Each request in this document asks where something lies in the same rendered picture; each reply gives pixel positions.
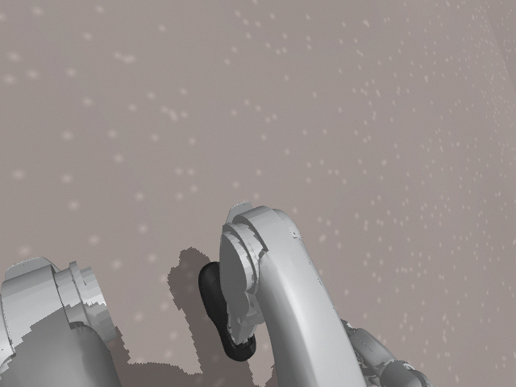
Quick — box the right robot arm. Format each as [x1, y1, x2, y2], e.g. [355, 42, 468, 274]
[380, 360, 434, 387]

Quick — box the right robot hand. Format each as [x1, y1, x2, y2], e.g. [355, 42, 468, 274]
[341, 319, 397, 387]

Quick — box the right robot foot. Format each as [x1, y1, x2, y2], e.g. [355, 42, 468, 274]
[198, 261, 256, 361]

